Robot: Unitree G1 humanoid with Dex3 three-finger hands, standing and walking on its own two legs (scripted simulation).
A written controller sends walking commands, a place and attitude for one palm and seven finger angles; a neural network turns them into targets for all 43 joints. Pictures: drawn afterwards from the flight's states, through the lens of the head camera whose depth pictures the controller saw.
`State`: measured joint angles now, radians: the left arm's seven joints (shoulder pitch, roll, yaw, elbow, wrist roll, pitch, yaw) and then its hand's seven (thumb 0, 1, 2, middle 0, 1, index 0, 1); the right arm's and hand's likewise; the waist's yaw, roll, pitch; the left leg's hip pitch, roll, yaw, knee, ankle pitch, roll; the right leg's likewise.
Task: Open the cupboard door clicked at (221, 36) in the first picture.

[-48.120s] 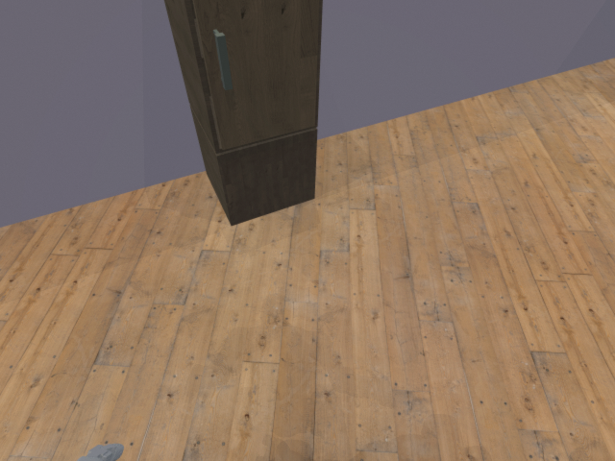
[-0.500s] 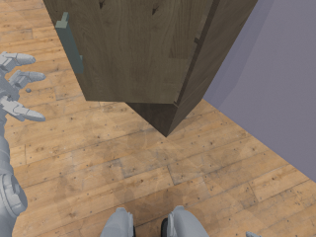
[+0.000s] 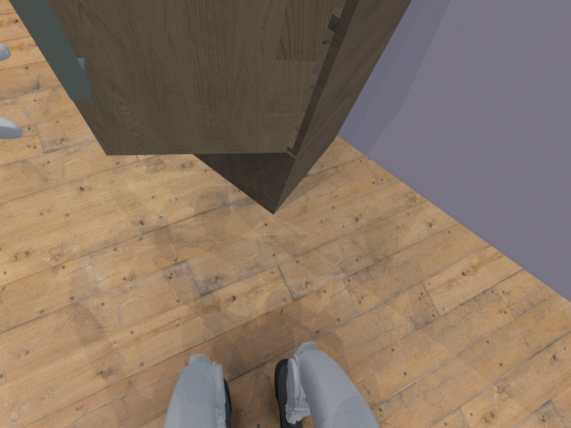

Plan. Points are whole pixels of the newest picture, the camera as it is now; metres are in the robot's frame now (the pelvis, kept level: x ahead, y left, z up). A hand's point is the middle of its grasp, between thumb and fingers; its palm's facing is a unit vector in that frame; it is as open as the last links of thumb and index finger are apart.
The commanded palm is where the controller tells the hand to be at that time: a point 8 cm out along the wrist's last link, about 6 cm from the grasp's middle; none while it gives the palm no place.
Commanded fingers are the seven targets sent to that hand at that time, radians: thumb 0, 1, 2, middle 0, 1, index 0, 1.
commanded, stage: move the hooked fingers beside the handle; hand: left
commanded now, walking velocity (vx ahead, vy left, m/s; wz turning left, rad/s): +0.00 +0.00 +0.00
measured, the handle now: (57, 34) +0.59 +0.23 +0.07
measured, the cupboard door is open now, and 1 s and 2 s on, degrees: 43 43 43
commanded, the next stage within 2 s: slide the fingers in behind the handle in 0.92 s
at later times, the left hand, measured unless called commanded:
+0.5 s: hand out of the picture +0.55 +0.31 +0.07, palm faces +0.03 -1.00 +0.00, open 14.0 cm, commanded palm +0.54 +0.33 +0.07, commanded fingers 0.00 -0.50 0.30 -0.30 -1.20 -0.30 -1.20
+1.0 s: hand out of the picture +0.53 +0.30 +0.08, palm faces +0.03 -1.00 +0.00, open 14.0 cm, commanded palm +0.53 +0.32 +0.07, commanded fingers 0.00 -0.50 0.30 -0.30 -1.20 -0.30 -1.20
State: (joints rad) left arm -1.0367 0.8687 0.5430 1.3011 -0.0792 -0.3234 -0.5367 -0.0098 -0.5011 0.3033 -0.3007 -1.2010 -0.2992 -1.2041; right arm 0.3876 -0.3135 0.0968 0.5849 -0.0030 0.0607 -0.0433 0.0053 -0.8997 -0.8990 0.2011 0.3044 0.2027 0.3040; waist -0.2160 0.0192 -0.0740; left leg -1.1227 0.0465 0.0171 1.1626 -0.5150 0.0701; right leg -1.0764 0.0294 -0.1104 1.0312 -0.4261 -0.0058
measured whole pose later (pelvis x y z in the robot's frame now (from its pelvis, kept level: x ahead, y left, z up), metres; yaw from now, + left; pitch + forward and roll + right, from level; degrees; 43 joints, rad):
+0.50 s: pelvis +0.02 +0.00 +0.01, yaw -1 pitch +29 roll -7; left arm -1.00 0.89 0.60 1.23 -0.06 -0.28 -0.54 -0.01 -0.50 0.30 -0.30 -1.20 -0.30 -1.20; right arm 0.43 -0.28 0.10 0.57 -0.02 0.11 0.00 0.00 -0.90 -0.90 0.20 0.30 0.20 0.30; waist -0.23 0.03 -0.08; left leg -1.12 0.06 0.01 1.13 -0.53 0.07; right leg -1.06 0.05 -0.11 0.97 -0.42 0.00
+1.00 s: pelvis +0.01 +0.00 +0.00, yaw -1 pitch +28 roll -7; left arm -1.01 0.87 0.56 1.27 -0.08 -0.32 -0.53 -0.01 -0.50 0.30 -0.30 -1.20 -0.30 -1.20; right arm 0.38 -0.29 0.10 0.57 -0.01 0.10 -0.02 0.00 -0.90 -0.90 0.20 0.30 0.20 0.30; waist -0.22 0.02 -0.08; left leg -1.11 0.06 0.00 1.15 -0.53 0.07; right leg -1.05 0.05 -0.12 1.00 -0.43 -0.01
